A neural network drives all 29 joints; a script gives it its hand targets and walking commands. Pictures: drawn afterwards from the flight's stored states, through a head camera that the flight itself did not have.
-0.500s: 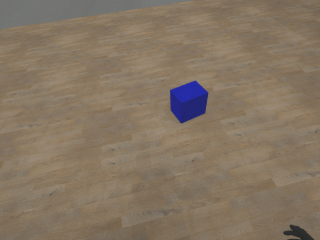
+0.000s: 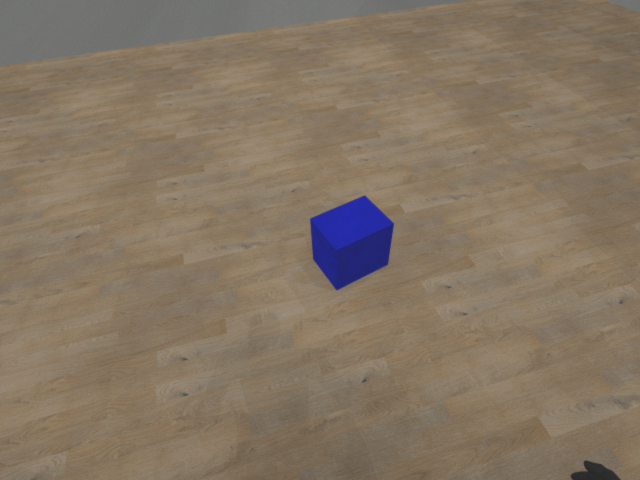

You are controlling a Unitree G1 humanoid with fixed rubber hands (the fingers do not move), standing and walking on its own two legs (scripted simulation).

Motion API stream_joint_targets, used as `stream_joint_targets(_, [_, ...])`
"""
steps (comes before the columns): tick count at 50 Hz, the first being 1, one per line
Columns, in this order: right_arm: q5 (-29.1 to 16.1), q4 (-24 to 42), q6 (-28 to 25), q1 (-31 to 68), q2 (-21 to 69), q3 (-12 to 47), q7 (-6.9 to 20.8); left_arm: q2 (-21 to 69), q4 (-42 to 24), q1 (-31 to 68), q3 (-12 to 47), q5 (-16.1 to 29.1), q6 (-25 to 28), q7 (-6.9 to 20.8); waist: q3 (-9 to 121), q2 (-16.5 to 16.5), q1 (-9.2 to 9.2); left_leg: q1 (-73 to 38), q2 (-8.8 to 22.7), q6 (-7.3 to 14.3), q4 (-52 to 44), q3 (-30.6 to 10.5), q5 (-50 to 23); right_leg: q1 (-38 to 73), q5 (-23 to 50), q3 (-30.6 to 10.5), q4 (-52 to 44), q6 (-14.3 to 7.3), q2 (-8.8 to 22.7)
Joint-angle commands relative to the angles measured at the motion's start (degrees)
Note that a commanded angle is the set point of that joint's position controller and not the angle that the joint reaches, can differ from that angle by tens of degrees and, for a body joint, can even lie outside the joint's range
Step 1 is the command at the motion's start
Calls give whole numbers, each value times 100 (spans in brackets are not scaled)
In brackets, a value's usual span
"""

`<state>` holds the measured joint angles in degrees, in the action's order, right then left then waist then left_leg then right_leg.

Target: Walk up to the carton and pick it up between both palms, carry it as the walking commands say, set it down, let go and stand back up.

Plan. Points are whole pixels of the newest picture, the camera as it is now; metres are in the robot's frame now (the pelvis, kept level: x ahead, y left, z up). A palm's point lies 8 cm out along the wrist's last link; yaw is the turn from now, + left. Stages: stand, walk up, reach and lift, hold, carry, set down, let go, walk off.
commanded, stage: walk up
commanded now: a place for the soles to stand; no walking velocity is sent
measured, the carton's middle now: (350, 242) +1.07 -0.10 -0.64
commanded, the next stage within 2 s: none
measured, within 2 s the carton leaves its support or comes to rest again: neither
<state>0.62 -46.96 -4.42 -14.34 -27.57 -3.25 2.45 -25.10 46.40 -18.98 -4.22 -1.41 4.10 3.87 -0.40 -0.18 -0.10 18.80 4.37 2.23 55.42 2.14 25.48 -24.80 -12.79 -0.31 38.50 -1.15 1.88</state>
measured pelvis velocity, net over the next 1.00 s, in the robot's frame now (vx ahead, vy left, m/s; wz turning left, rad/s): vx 0.35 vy -0.01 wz -0.07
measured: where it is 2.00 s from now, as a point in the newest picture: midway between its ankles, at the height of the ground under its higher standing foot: (341, 378)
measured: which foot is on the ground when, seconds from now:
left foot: up 0.00-0.22, down 0.24-0.50, up 0.52-0.76, down 0.78-1.00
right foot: down 0.00-0.24, up 0.26-0.48, down 0.50-0.78, up 0.80-1.00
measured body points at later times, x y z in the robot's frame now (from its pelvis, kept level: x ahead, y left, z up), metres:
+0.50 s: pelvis +0.19 -0.01 +0.00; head +0.20 -0.01 +0.45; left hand +0.29 +0.32 -0.09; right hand +0.25 -0.36 -0.08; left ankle +0.17 +0.14 -0.72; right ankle +0.26 -0.15 -0.72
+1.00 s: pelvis +0.35 -0.01 +0.01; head +0.36 -0.01 +0.46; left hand +0.46 +0.31 -0.08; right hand +0.40 -0.36 -0.07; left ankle +0.37 +0.12 -0.72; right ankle +0.39 -0.16 -0.69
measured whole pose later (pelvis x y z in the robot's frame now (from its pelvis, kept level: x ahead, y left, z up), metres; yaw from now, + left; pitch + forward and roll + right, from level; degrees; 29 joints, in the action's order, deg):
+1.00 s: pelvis +0.35 -0.01 +0.01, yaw -4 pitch +0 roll -1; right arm 0.6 -45.4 -4.7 -19.5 -27.3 -3.3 2.6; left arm -25.7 43.7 -19.5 -4.2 -1.3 4.4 3.0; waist -0.4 -0.2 0.0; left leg 16.7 3.9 1.7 34.5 3.3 18.2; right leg -26.1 -22.5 -0.7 45.3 -1.1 2.1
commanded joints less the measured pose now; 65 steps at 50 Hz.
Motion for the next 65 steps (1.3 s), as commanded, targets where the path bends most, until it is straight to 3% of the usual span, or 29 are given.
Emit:
stream_joint_targets(1, [-120, 360, -103, -152, -912, -277, 2, -1392, -390, -355, -390, 36, 199, -189, 53, -664, -151, 1628, -21, -22, 75, -238, -115, 1479, -223, -2065, -1914, -1040, 1036])
stream_joint_targets(6, [-18, 412, -160, 164, -698, -259, 53, -1420, -477, -292, -348, 87, 127, -126, 222, -1104, -236, 764, -184, -176, -1820, 181, -789, 1267, 459, -1331, -1694, -1134, 908])
stream_joint_targets(9, [39, 103, -248, -575, -764, -345, -18, -1215, -616, 136, -267, 164, 49, -98, 475, -625, 255, -1001, -504, -63, -2970, 507, -1553, 361, 149, -704, -672, -791, 633])
stream_joint_targets(10, [124, -46, -294, -1183, -1120, -469, -97, -888, -732, 120, -168, 176, 76, -111, 872, 286, 572, -2196, 39, 192, -3225, -351, -797, -533, -23, -318, 661, -522, 282])
stream_joint_targets(11, [220, -11, -335, -1562, -1763, -614, -137, -451, -877, 134, -54, 192, 106, -130, 853, 1744, 728, -2871, 1641, 687, -3925, -2850, 639, -2051, -1265, -137, 2277, -152, -495])
stream_joint_targets(12, [86, 149, -327, -1167, -1759, -587, -155, -905, -766, 190, -169, 59, 79, -218, 314, 847, 524, -2209, 2174, 1178, -4122, -3472, 1278, -2304, -1601, -634, 2695, -106, -291])
stream_joint_targets(13, [-26, 237, -341, -815, -1711, -571, -157, -1100, -624, 184, -219, 41, 64, -187, -72, 302, 390, -1591, 2054, 1262, -4101, -3160, 1424, -2182, -1280, -731, 2687, -60, 33])
stream_joint_targets(16, [66, 345, -238, -202, -1327, -442, -94, -1076, -528, 95, -270, 144, 99, -34, -461, 1118, 226, -808, 1194, 976, -4095, -1312, 330, -1394, -976, -175, 1349, 87, 217])
stream_joint_targets(19, [103, 478, -198, -316, -1425, -467, -23, -888, -529, 157, -266, 118, 103, 36, -342, 1458, 261, -394, 1110, 1080, -3916, -829, 2, -559, -930, 253, 423, 125, 150])
stream_joint_targets(23, [32, 635, -46, -109, -1002, -336, 16, -1042, -60, -988, -418, 42, 189, -117, 380, 227, -433, 409, 629, 643, -1668, -3, -522, 1787, -166, 824, -824, 56, -449])
stream_joint_targets(24, [-17, 789, -76, -164, -685, -232, 2, -1496, 50, -1542, -581, -17, 208, -195, 635, -914, -729, 1388, 191, 346, -28, 382, -720, 2666, -1013, -781, -1269, -342, 346])
stream_joint_targets(25, [-70, 958, -69, -16, -456, -127, -19, -2077, -133, -1540, -634, -30, 247, -261, 411, -1871, -709, 2661, -429, 23, 814, 85, 411, 2808, -1569, -3589, -2232, -1057, 1692])
stream_joint_targets(26, [-60, 902, -41, 361, -957, -213, -74, -2014, -268, -1123, -556, 100, 244, -272, 232, -854, -557, 2881, -164, 93, 1041, -455, 480, 2692, -1456, -3828, -2128, -1433, 1856])
stream_joint_targets(27, [-59, 832, -45, 193, -1069, -252, -70, -1900, -343, -953, -539, 101, 250, -280, -53, -454, -405, 2782, -6, 133, 1011, -597, 131, 2315, -1011, -3547, -2009, -1414, 1711])
stream_joint_targets(30, [-104, 604, -58, -145, -868, -271, -14, -1418, -437, -601, -380, 51, 231, -280, -76, -732, -219, 1962, -35, -34, -201, -240, 37, 1728, 279, -1974, -1727, -1128, 1047])
stream_joint_targets(33, [-59, 595, -82, -37, -713, -250, 43, -1478, -461, -642, -358, 64, 178, -227, 256, -1174, -274, 1269, -180, -129, -1323, 83, -336, 1640, 909, -1444, -1519, -1191, 942])
stream_joint_targets(36, [-9, 367, -160, -465, -636, -319, 13, -1399, -622, -77, -290, 171, 78, -176, 298, -904, 170, -429, -440, -101, -2634, 553, -1536, 513, 649, -786, -881, -931, 784])
stream_joint_targets(37, [43, 223, -194, -911, -817, -406, -41, -1113, -698, -25, -201, 194, 77, -176, 538, -507, 390, -1363, -487, 0, -2895, 462, -1468, 46, 461, -510, -159, -737, 582])
stream_joint_targets(38, [147, 104, -236, -1525, -1306, -546, -111, -709, -829, -62, -91, 219, 106, -193, 870, 809, 715, -2427, 542, 390, -3437, -1139, -206, -1018, -38, -105, 1535, -389, 46])
stream_joint_targets(39, [170, 242, -252, -1504, -1838, -628, -126, -557, -933, -36, -69, 166, 108, -240, 503, 1627, 599, -2462, 1989, 923, -4056, -3414, 771, -2343, -1685, -121, 2551, -141, -501])
stream_joint_targets(40, [14, 388, -240, -1045, -1658, -581, -136, -1019, -740, 39, -169, 70, 50, -293, -58, 506, 378, -1503, 2101, 1162, -4153, -3352, 1434, -2089, -1452, -759, 2716, -109, -59])
stream_joint_targets(44, [70, 513, -146, -235, -1253, -446, -74, -1047, -450, -240, -255, 136, 86, -90, -603, 1313, 174, -311, 1059, 948, -4147, -1289, 605, -1066, -917, 67, 1364, 80, 216])
stream_joint_targets(47, [96, 660, -102, -294, -1329, -467, 12, -946, -451, -165, -292, 129, 95, -27, -524, 1436, 197, 75, 984, 1072, -3971, -926, 550, -243, -898, 360, 371, 130, 80])
stream_joint_targets(51, [31, 788, 40, -250, -894, -350, 48, -1096, -23, -1379, -402, 36, 229, -216, 529, 147, -426, 486, 496, 660, -1519, -138, -164, 1934, -244, 743, -804, 22, -417])
stream_joint_targets(53, [-68, 1102, 36, -82, -470, -163, 9, -2084, -222, -1545, -599, -36, 282, -345, 260, -1637, -621, 2791, -480, 37, 682, -39, 516, 2659, -1740, -3755, -2255, -1131, 1820])
stream_joint_targets(54, [-40, 1040, 59, 277, -957, -257, -44, -1981, -337, -1168, -522, 86, 287, -347, 21, -645, -486, 2894, -158, 124, 893, -535, 617, 2439, -1517, -3817, -2108, -1509, 1926])
stream_joint_targets(58, [-97, 697, 20, -324, -818, -295, 32, -1497, -474, -698, -377, 37, 256, -334, -166, -890, -194, 1832, -82, -37, -389, -191, 105, 1494, -138, -1789, -1757, -1146, 1036])
stream_joint_targets(62, [-36, 676, -28, -208, -668, -289, 88, -1521, -593, -524, -334, 90, 190, -264, 247, -1182, -173, 686, -238, -100, -1693, 164, -764, 1198, 795, -1218, -1406, -1116, 937])
stream_joint_targets(65, [68, 296, -128, -1172, -872, -460, -19, -1088, -728, -194, -191, 159, 102, -244, 532, -265, 449, -1524, -508, 63, -2833, 332, -1095, -120, 264, -413, 215, -707, 599])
